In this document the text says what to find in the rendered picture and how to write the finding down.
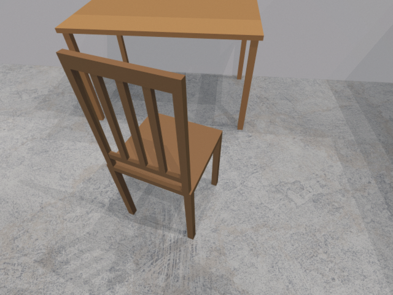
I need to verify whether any chair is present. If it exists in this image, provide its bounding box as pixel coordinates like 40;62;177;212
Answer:
56;49;223;240

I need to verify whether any table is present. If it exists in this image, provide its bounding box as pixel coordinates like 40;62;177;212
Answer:
55;0;264;130

